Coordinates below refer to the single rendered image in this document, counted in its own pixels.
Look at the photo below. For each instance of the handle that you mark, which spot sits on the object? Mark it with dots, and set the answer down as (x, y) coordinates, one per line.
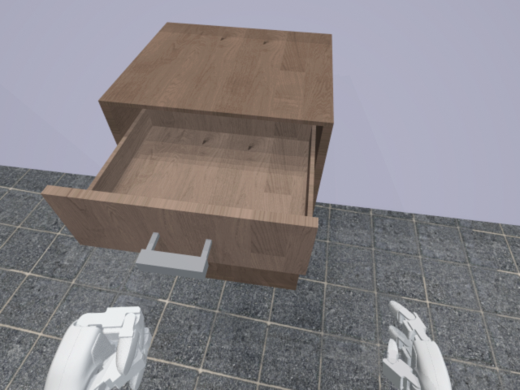
(173, 263)

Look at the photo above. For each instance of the left robot hand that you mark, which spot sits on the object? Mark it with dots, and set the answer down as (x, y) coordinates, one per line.
(114, 340)

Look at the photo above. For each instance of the cabinet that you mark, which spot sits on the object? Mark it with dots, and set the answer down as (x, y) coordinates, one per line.
(247, 73)

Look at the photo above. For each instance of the right robot hand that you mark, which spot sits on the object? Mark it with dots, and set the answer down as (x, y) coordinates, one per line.
(421, 355)

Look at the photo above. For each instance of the drawer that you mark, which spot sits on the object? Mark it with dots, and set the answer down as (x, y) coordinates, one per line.
(245, 184)

